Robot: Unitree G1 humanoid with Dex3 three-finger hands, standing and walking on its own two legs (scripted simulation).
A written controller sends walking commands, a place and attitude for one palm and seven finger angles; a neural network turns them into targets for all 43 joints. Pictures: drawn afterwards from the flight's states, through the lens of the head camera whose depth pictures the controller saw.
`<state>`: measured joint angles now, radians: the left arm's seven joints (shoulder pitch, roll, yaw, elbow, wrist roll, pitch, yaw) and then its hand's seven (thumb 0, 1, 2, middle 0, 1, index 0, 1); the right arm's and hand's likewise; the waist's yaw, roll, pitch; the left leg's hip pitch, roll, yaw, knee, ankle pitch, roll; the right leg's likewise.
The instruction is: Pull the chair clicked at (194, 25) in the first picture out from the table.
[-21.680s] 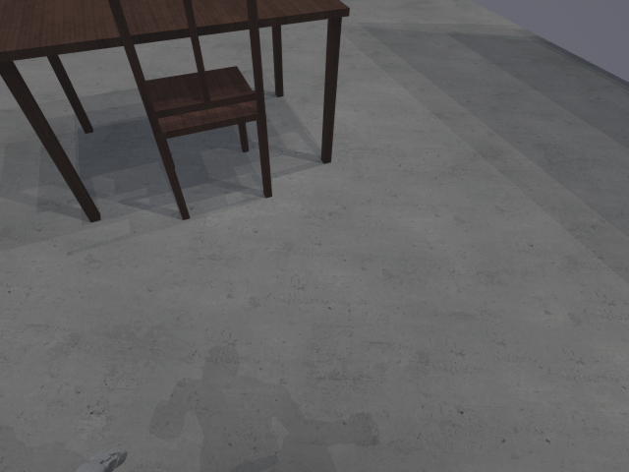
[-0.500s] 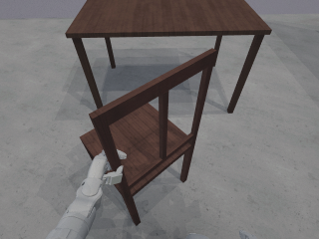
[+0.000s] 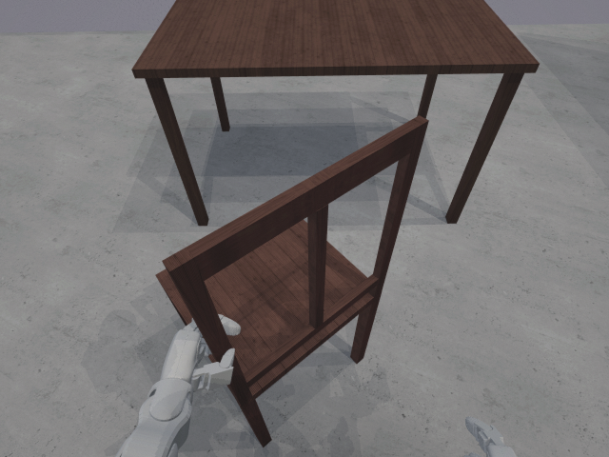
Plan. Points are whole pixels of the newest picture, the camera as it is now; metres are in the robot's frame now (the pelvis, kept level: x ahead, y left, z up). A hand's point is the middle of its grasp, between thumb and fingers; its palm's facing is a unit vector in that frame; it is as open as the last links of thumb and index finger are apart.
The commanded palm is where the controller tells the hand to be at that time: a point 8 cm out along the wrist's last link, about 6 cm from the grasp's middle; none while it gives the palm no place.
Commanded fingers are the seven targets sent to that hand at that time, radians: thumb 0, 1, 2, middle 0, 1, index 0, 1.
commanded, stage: stop walking, hand still on the chair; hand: left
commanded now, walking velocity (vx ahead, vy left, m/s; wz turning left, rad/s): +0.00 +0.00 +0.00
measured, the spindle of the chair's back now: (316, 276) +0.41 +0.00 -0.06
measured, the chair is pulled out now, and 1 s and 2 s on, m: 0.65 0.65 0.65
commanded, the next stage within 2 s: open the thumb and straighten the fingers in 0.28 s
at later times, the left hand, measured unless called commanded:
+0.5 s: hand (223, 363) +0.26 +0.13 -0.06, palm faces +0.01 -0.98 -0.19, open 6.1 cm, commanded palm +0.23 +0.18 -0.04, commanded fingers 0.00 0.05 0.49 -0.50 -1.45 -0.50 -1.45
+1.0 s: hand (212, 357) +0.27 +0.16 -0.07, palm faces +0.02 -0.98 -0.21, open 16.0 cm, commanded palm +0.25 +0.20 -0.04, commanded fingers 0.00 -0.55 0.20 0.00 0.00 0.00 0.00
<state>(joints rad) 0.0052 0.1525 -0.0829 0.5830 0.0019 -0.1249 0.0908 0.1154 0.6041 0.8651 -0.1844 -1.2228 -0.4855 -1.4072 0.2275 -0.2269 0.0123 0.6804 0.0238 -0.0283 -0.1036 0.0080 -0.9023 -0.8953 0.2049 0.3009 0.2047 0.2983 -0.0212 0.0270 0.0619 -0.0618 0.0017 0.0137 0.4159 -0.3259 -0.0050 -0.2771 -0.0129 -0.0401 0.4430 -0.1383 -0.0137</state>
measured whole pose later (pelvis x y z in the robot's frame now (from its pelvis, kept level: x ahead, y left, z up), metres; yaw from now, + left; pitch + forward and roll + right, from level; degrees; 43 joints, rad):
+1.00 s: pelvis +0.02 +0.01 -0.03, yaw +2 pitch +9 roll +0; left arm 0.11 0.16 -0.05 0.28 -0.02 0.05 0.05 0.00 -0.52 0.21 -0.18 -0.53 -0.18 -0.54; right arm 0.22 -0.25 0.02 0.60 0.03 -0.11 -0.05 0.01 -0.90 -0.90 0.21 0.30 0.21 0.30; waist -0.01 0.06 -0.07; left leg -0.40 -0.02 -0.02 0.71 -0.48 0.01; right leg -0.59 -0.05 -0.07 0.70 -0.28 0.00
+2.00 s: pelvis +0.01 +0.00 -0.04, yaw +3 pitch +9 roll -1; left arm 0.61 0.18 -0.10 -0.16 0.00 0.10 0.04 -0.01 -0.54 0.20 -0.01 0.00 -0.01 0.00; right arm 0.25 -0.23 0.02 0.50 0.04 -0.16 -0.08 0.01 -0.90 -0.90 0.21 0.30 0.21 0.30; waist -0.01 0.06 -0.12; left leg -0.49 -0.01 -0.05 0.87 -0.54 0.00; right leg -0.66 -0.05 -0.09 0.83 -0.33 -0.01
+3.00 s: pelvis +0.02 +0.01 -0.01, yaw +4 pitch -1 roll -1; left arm 0.61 0.31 0.19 -0.42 -0.04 -0.07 0.17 0.00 0.05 0.49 -0.09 -0.12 -0.09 -0.13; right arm 0.21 -0.21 0.02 0.61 0.03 -0.18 -0.10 0.01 -0.90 -0.90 0.20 0.30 0.20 0.30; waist 0.06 0.09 -0.02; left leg -0.12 0.00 -0.05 0.57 -0.43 0.00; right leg -0.30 -0.03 -0.10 0.57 -0.25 0.00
